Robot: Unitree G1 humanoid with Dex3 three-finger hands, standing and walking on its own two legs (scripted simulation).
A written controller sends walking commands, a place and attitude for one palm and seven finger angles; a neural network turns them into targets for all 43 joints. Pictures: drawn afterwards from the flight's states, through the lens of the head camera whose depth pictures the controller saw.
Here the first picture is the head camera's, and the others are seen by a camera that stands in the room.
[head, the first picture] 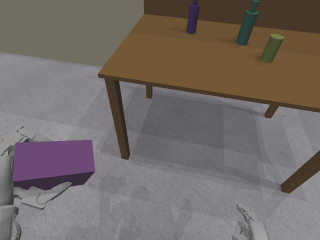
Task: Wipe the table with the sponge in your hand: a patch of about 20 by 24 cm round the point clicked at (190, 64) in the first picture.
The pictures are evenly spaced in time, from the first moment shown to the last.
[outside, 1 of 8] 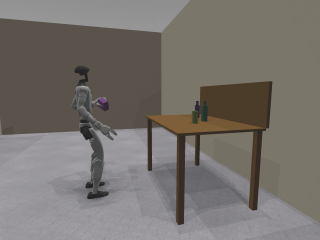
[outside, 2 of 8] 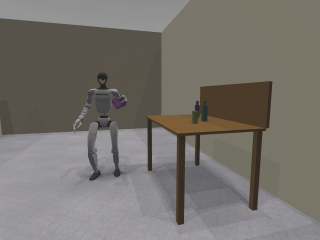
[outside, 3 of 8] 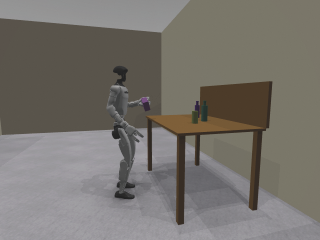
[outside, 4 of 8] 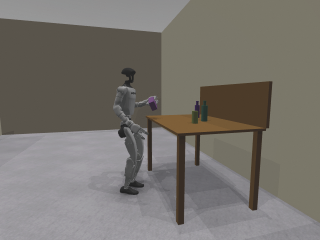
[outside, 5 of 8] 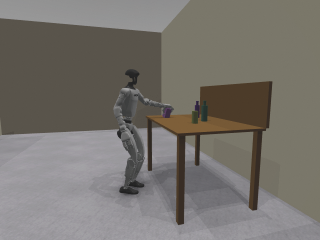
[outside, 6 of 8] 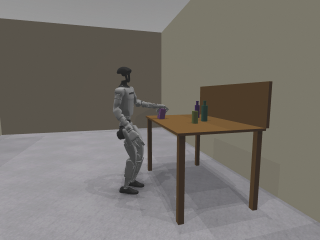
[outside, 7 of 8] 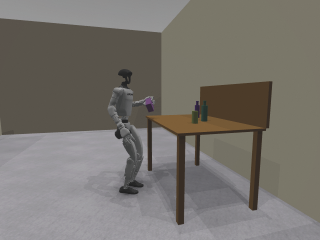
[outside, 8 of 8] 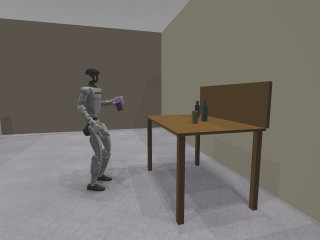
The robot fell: no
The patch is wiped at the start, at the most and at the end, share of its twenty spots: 0.00 0.90 0.90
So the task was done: yes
